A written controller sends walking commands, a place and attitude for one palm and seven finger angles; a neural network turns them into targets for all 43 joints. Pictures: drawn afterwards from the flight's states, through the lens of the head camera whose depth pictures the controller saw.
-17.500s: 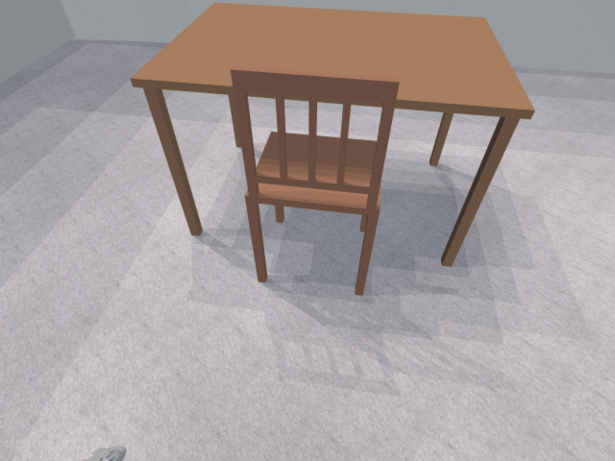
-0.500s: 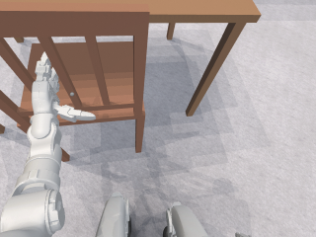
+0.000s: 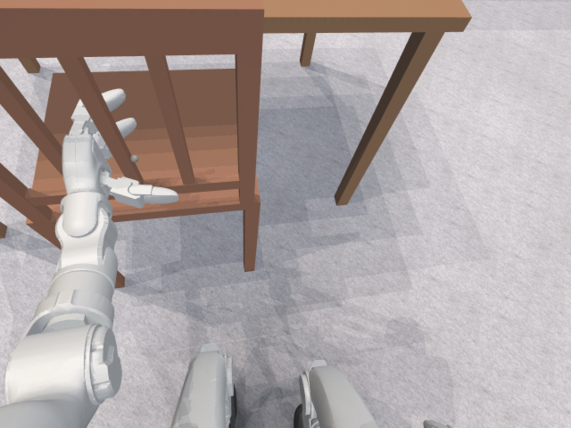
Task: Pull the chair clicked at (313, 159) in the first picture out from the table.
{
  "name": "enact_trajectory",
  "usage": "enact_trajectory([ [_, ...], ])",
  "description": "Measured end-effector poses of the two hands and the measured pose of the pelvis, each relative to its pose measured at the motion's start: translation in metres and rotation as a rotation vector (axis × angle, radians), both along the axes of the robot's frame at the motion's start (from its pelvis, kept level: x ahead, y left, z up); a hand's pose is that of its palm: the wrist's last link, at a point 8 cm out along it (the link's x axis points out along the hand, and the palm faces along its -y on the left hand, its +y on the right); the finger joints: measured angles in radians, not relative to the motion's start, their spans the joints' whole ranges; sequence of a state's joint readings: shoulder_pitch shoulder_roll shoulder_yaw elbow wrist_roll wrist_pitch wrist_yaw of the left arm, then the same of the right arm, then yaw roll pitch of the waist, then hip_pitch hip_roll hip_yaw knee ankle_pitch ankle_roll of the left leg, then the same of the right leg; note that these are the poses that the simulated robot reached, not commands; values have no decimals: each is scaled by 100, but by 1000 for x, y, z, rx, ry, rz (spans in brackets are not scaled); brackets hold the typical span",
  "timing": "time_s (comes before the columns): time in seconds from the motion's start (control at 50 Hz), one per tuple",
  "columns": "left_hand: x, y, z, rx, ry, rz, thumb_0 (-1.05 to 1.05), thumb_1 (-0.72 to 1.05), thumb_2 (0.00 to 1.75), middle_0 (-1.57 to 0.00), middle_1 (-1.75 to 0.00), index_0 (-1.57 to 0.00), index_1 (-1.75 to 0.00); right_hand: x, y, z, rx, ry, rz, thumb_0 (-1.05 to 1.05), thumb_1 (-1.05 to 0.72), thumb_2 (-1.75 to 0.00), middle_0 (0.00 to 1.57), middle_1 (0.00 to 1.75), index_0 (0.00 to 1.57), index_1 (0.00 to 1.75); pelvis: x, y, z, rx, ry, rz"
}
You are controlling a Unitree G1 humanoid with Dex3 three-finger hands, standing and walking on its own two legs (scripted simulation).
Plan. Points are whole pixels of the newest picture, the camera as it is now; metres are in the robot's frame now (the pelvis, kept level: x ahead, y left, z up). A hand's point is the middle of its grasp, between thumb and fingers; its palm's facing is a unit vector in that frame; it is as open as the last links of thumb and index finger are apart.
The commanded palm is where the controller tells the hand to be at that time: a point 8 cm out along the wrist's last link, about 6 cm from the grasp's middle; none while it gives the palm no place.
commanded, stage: hook a spindle and tug to test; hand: left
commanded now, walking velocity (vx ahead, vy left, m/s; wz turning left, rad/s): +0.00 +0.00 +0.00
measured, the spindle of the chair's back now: (111, 134) +0.51 +0.23 +0.04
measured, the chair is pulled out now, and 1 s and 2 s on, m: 0.00 0.04 0.19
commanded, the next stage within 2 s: step backward, pulling the chair out in 1.10 s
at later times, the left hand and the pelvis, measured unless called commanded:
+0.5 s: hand (131, 157) +0.47 +0.20 +0.03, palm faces +0.16 -0.99 -0.02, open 5.5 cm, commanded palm +0.44 +0.23 +0.03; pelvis +0.01 +0.00 +0.01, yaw +0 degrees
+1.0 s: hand (134, 184) +0.43 +0.19 +0.03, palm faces +0.13 -0.99 -0.02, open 5.2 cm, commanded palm +0.40 +0.23 +0.03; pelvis +0.02 +0.00 +0.01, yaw +0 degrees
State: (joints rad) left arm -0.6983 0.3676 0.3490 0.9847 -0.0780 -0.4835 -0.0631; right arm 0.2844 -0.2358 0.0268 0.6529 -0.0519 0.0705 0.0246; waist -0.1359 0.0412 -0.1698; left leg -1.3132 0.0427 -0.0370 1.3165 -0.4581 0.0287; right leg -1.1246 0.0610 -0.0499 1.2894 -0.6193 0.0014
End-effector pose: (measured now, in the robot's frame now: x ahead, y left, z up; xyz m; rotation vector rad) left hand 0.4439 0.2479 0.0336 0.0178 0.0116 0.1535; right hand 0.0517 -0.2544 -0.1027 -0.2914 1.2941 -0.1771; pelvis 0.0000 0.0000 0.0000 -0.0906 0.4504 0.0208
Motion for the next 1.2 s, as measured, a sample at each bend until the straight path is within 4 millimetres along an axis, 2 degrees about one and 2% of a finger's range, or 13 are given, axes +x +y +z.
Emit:
enact_trajectory([
  [0.12,0,1,1,13,4,13,-1,-29,39,-37,-104,-34,-104,-3,-2,0,6,11,-16,1,-90,-90,20,30,21,30,2,-2,1,3,1,-5],
  [0.26,1,3,1,14,5,6,-1,5,53,-46,-132,-42,-132,-2,-5,2,2,20,-14,1,-90,-90,20,30,21,30,6,-4,3,5,2,-4],
  [0.36,1,3,1,8,3,8,0,32,64,-48,-139,-45,-140,4,-7,3,-1,16,-13,1,-90,-90,20,30,21,30,8,-4,3,4,3,-1],
  [0.54,1,3,1,0,7,0,1,74,83,-46,-140,-45,-144,18,-4,7,5,-13,-10,1,-90,-90,20,30,21,30,13,-2,7,6,3,-5],
  [0.78,-18,-3,2,-6,11,-17,1,76,79,-43,-141,-43,-145,38,7,14,34,-65,-2,1,-90,-90,20,30,21,30,21,3,14,10,-13,-10],
  [0.96,-37,-5,1,-2,6,-23,1,75,81,-44,-141,-43,-145,52,10,16,39,-115,20,1,-90,-90,20,30,21,30,20,4,15,11,-30,-7],
  [1.2,-49,-6,1,4,-5,-17,1,74,83,-46,-142,-43,-145,53,7,10,25,-148,54,1,-90,-90,20,30,21,30,8,1,9,10,-43,6],
])
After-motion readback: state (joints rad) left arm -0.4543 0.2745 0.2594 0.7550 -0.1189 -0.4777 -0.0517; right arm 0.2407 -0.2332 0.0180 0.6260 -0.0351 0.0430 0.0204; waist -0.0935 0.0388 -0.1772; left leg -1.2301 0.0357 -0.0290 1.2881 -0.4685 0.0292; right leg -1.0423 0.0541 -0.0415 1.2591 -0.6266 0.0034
